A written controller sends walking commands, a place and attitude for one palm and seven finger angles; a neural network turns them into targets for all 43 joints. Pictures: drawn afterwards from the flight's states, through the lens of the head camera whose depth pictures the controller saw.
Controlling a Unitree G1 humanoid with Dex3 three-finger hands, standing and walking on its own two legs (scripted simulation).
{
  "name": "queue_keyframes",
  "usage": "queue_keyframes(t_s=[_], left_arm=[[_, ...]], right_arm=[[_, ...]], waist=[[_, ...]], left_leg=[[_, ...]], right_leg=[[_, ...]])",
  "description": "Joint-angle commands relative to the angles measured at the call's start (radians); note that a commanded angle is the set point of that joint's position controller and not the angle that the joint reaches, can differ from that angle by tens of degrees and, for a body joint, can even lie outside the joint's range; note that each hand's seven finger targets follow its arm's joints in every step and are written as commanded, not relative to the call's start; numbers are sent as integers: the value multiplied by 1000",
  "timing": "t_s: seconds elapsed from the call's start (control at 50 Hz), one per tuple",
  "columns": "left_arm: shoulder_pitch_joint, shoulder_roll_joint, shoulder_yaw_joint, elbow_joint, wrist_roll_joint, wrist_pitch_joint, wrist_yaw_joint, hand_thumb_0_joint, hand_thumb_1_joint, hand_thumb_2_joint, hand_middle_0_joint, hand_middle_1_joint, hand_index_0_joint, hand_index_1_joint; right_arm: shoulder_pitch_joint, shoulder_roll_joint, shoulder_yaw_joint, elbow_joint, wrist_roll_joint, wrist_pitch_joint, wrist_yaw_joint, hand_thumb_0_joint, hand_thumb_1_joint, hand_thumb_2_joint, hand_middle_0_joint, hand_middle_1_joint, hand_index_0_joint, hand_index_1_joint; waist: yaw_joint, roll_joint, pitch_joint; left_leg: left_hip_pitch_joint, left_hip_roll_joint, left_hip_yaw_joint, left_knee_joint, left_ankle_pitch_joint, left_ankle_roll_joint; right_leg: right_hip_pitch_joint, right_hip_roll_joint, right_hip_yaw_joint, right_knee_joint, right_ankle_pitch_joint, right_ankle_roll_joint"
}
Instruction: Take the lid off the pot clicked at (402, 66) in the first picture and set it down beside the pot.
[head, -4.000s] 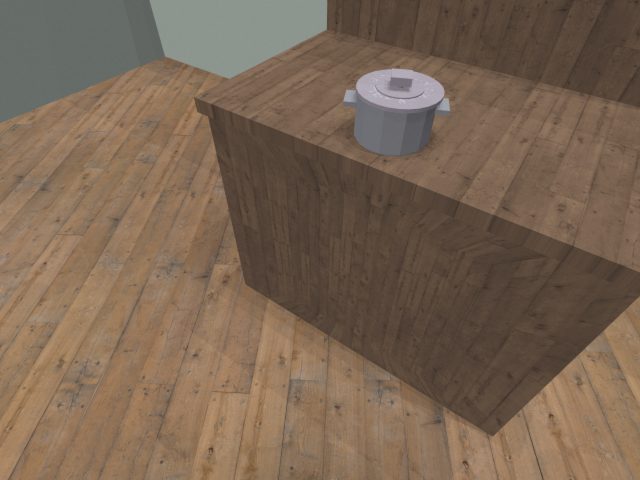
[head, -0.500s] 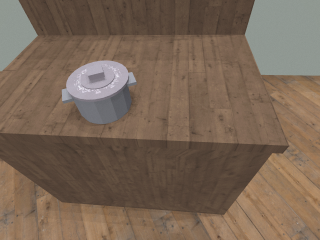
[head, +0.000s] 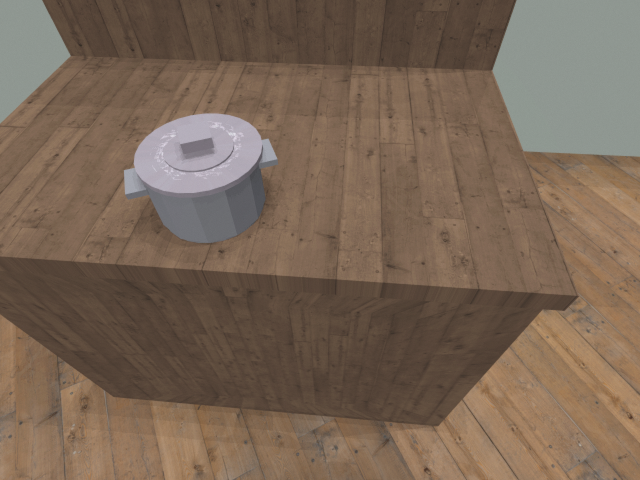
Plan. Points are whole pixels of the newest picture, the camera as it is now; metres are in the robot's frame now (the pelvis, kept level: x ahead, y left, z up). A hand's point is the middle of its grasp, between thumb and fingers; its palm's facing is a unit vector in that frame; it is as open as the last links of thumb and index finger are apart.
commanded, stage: look again from close up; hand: left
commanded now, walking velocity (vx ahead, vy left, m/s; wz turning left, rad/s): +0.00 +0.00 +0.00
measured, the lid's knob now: (195, 137) +0.50 +0.20 +0.16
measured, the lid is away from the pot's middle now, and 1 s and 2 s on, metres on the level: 0.00 0.00 0.00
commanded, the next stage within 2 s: shuffle to correct the standing spot in 0.44 s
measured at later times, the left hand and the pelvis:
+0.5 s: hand out of the picture +0.04 +0.18 -0.17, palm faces +0.02 -0.98 -0.22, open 7.4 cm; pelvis +0.00 +0.00 +0.00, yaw +0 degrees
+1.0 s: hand out of the picture +0.05 +0.24 -0.17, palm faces +0.05 -0.96 -0.28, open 7.4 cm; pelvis -0.01 +0.03 +0.00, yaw +1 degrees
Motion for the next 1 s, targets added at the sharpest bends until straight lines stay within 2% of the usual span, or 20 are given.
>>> queue_keyframes(t_s=[0.0,0.2,0.32,0.38,0.44,0.52,0.6,0.72,0.74,0.76,0.8,0.82,0.84,0.86,0.88,0.9,0.92,0.94,0.96,0.98], left_arm=[[40,131,32,-46,3,-10,13,0,900,900,-200,-300,-200,-300],[40,126,33,-33,2,-11,13,0,900,900,-200,-300,-200,-300],[43,121,34,-26,2,-12,13,0,900,900,-200,-300,-200,-300],[48,124,35,-23,1,-14,12,0,900,900,-200,-300,-200,-300],[45,115,35,-19,2,-14,13,0,900,900,-200,-300,-200,-300],[49,113,36,-17,1,-16,13,0,900,900,-200,-300,-200,-300],[45,144,53,-32,5,-12,15,0,900,900,-200,-300,-200,-300],[50,213,88,-71,10,-3,19,0,900,900,-200,-300,-200,-300],[47,222,95,-80,13,-2,22,0,900,900,-200,-300,-200,-300],[34,223,100,-87,14,-1,24,0,900,900,-200,-300,-200,-300],[-13,211,99,-113,15,9,20,0,900,900,-200,-300,-200,-300],[-36,182,95,-128,16,14,17,0,900,900,-200,-300,-200,-300],[-45,147,87,-139,16,18,16,0,900,900,-200,-300,-200,-300],[-69,138,83,-141,15,20,25,0,900,900,-200,-300,-200,-300],[-70,150,83,-137,10,20,29,0,900,900,-200,-300,-200,-300],[-74,143,89,-131,8,18,29,0,900,900,-200,-300,-200,-300],[-71,142,90,-126,8,16,26,0,900,900,-200,-300,-200,-300],[-63,138,91,-121,8,16,22,0,900,900,-200,-300,-200,-300],[-61,141,90,-120,7,18,19,0,900,900,-200,-300,-200,-300],[-64,138,87,-124,8,19,15,0,900,900,-200,-300,-200,-300]], right_arm=[[49,-90,-22,-36,-3,-15,-7,0,-900,-900,200,300,200,300],[73,-78,-22,-10,-2,-16,-9,0,-900,-900,200,300,200,300],[82,-68,-22,2,-1,-15,-9,0,-900,-900,200,300,200,300],[93,-63,-23,6,0,-18,-10,0,-900,-900,200,300,200,300],[96,-62,-22,11,0,-17,-11,0,-900,-900,200,300,200,300],[99,-58,-24,17,-1,-18,-13,0,-900,-900,200,300,200,300],[101,-67,-31,-2,-2,-3,-10,0,-900,-900,200,300,200,300],[110,-58,-45,-64,-2,17,-3,0,-900,-900,200,300,200,300],[114,-53,-48,-69,-1,19,-1,0,-900,-900,200,300,200,300],[120,-50,-50,-74,-1,19,1,0,-900,-900,200,300,200,300],[138,-56,-52,-83,-6,17,6,0,-900,-900,200,300,200,300],[153,-82,-55,-87,-11,13,7,0,-900,-900,200,300,200,300],[168,-119,-62,-95,-16,11,4,0,-900,-900,200,300,200,300],[171,-114,-62,-102,-17,16,0,0,-900,-900,200,300,200,300],[175,-116,-58,-113,-16,19,-3,0,-900,-900,200,300,200,300],[151,-117,-59,-126,-19,21,-4,0,-900,-900,200,300,200,300],[131,-112,-53,-137,-21,21,-4,0,-900,-900,200,300,200,300],[118,-109,-50,-145,-22,20,-5,0,-900,-900,200,300,200,300],[115,-106,-46,-150,-22,19,-5,0,-900,-900,200,300,200,300],[109,-102,-45,-153,-22,17,-6,0,-900,-900,200,300,200,300]], waist=[[2,0,-39],[3,-25,-34],[3,-11,-21],[3,-12,-52],[0,-21,-27],[1,-12,-37],[8,-20,-16],[14,-146,-42],[12,-175,-44],[5,-178,-42],[-15,-88,-40],[-22,1,-28],[-29,171,-24],[-41,208,-9],[-34,117,-55],[-23,74,-52],[-14,43,-49],[-7,42,-47],[-7,57,-38],[-4,41,-23]], left_leg=[[-17,144,-137,-107,250,-7],[-11,144,-137,-111,253,-7],[-14,142,-132,-118,223,-8],[12,148,-134,-118,272,-6],[4,145,-130,-116,263,-9],[18,148,-126,-112,293,-9],[-41,125,-107,-73,176,-16],[-137,55,-68,83,33,-38],[-142,49,-65,89,-9,-44],[-118,53,-72,60,-16,-44],[-26,76,-89,-42,41,-27],[13,135,-156,-100,117,3],[59,234,-293,-166,292,53],[83,278,-364,-203,453,108],[125,301,-382,-164,536,163],[129,292,-348,-142,578,179],[119,263,-304,-146,569,171],[113,239,-274,-158,540,161],[97,234,-269,-176,492,159],[87,235,-276,-184,463,172]], right_leg=[[40,-65,75,-58,162,-54],[52,-72,74,-66,171,-55],[44,-73,81,-75,156,-56],[64,-71,71,-69,184,-55],[49,-74,81,-73,188,-57],[55,-73,79,-69,212,-58],[51,-119,127,-72,189,-87],[53,-257,279,-123,151,-177],[43,-282,299,-129,148,-191],[11,-285,296,-115,153,-191],[-81,-209,187,-33,111,-137],[-143,-129,95,71,73,-95],[-214,-25,-33,230,-94,-42],[-291,10,-29,410,-297,-22],[-318,0,18,515,-319,-26],[-340,-13,22,572,-299,-29],[-336,-19,11,595,-263,-24],[-329,-22,-3,595,-241,-20],[-321,-27,-10,583,-229,-18],[-315,-29,-18,545,-243,-20]])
